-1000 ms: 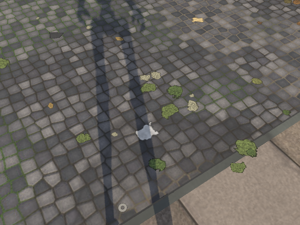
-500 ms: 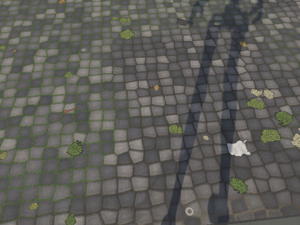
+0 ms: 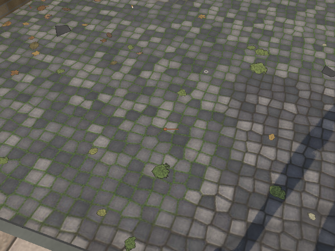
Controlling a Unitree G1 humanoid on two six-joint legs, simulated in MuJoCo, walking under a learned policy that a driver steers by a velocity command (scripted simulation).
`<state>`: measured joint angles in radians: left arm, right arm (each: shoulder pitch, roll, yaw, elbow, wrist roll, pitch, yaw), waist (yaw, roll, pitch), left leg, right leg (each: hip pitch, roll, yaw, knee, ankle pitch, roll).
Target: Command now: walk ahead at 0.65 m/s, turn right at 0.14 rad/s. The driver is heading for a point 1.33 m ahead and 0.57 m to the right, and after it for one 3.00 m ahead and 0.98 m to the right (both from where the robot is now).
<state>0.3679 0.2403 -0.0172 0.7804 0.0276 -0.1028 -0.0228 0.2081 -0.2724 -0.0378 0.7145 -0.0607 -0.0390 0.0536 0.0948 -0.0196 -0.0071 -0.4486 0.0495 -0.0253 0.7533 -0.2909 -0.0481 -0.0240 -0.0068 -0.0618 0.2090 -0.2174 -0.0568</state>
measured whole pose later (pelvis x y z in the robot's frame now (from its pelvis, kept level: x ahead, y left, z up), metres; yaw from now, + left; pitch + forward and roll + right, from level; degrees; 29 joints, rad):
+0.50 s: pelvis +0.24 -0.01 -0.04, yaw -21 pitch +0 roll +3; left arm 0.05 0.32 0.07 0.72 0.03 0.02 -0.10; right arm 0.46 -0.30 -0.07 0.90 -0.04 -0.10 -0.03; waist -0.05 -0.02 0.04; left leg 0.21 -0.01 0.33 0.25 -0.44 -0.05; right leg -0.73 -0.10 -0.05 1.00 0.09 -0.15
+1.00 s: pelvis +0.62 -0.29 -0.17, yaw -48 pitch -1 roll -2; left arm 0.45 0.26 0.07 0.99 -0.01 -0.08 -0.01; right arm -0.03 -0.21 0.02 0.72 -0.02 -0.08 0.01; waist 0.10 0.01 0.08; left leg -0.67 0.13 -0.05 0.67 0.07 -0.04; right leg 0.06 0.21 0.13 0.42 -0.44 -0.17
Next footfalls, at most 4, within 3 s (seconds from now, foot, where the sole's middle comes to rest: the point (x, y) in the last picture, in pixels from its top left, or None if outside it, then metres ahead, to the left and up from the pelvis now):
0.10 left None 0.13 0.14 -0.79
0.70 right None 0.51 -0.24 -0.93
1.08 left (273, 187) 0.93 -0.42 -0.93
1.50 right None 1.06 -0.83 -0.93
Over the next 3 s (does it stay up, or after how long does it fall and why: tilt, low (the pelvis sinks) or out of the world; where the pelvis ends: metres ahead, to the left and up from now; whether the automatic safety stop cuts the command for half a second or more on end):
stays up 1.54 -0.92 -0.16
